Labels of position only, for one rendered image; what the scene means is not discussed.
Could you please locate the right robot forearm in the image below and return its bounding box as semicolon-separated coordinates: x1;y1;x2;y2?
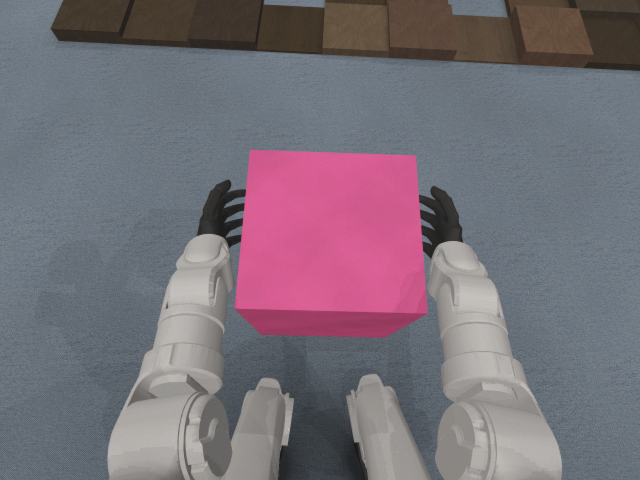
427;241;562;476

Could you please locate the right robot upper arm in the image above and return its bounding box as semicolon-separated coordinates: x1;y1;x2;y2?
435;398;561;480

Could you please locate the right robot thigh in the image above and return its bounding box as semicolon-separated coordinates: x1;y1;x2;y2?
346;382;432;480

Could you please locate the left robot upper arm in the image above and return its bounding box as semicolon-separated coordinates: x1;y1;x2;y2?
109;391;232;480

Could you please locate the right robot hand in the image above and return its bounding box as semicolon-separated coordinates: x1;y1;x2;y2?
419;186;463;258

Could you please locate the robot thigh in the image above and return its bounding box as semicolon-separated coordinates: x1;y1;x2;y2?
346;382;432;480
221;386;294;480

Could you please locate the left robot thigh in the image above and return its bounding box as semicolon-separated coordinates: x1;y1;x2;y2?
221;386;294;480

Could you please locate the left robot hand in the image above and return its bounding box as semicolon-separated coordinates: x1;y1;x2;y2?
197;180;246;248

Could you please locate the left robot forearm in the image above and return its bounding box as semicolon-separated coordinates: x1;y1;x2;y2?
107;234;235;477

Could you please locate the carton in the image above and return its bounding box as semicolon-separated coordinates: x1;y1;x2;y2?
234;150;428;338

